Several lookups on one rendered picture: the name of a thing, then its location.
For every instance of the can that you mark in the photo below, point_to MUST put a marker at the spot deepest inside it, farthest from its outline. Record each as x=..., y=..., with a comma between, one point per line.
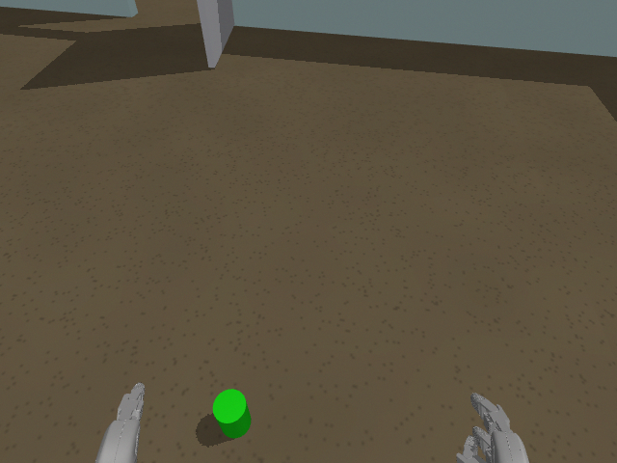
x=232, y=413

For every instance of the right robot hand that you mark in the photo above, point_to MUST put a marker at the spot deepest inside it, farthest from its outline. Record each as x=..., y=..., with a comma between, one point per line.
x=504, y=446

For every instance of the left robot hand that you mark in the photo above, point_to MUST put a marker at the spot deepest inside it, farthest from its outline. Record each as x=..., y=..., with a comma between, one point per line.
x=121, y=439

